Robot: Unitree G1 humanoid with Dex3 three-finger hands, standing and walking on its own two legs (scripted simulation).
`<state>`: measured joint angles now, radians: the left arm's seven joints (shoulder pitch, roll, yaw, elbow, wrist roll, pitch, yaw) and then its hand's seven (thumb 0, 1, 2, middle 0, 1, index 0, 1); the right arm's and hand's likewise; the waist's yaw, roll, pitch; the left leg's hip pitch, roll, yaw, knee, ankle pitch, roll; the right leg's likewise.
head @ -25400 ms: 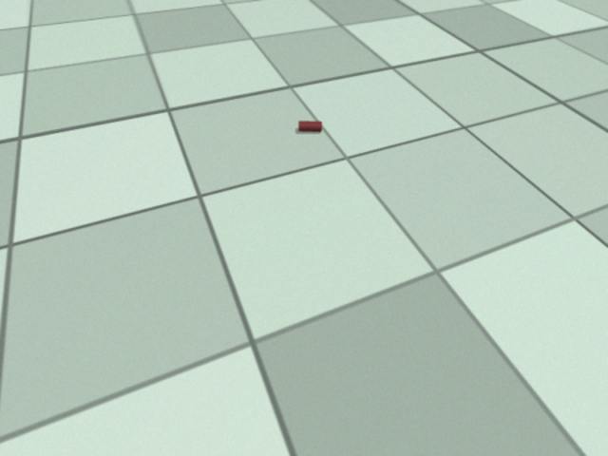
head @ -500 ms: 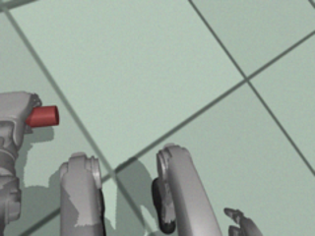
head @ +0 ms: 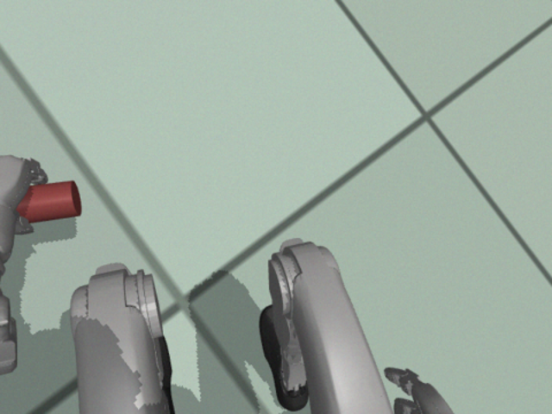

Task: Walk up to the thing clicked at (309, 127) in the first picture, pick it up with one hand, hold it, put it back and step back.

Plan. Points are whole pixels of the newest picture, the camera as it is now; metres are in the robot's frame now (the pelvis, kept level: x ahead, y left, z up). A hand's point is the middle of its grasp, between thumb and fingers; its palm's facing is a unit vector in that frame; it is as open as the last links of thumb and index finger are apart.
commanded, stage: lower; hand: left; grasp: from above
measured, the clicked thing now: (29, 204) +0.44 +0.30 -0.22
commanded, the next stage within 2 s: rest in 0.38 s
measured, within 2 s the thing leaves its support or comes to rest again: neither
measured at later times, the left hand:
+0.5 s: hand (32, 213) +0.43 +0.31 -0.24, palm faces -0.46 -0.11 -0.88, open 8.2 cm
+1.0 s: hand (44, 214) +0.43 +0.30 -0.28, palm faces -0.46 -0.14 -0.88, open 8.2 cm
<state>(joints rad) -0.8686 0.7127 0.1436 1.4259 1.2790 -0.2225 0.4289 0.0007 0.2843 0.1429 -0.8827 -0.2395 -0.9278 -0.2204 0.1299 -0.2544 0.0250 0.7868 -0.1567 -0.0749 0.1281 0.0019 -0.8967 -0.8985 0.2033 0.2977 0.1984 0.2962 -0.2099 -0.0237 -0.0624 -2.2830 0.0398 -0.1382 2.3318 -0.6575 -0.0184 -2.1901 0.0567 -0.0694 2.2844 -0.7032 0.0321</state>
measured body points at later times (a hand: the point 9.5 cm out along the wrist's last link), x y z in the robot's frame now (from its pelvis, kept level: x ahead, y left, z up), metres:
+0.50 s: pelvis +0.01 +0.00 -0.04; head +0.26 +0.08 +0.33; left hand +0.45 +0.31 -0.19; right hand +0.06 -0.28 -0.14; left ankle +0.08 +0.13 -0.32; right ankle +0.09 -0.12 -0.32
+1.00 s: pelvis +0.01 +0.00 -0.05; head +0.26 +0.09 +0.30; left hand +0.45 +0.31 -0.23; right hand +0.06 -0.27 -0.14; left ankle +0.08 +0.13 -0.32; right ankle +0.09 -0.12 -0.32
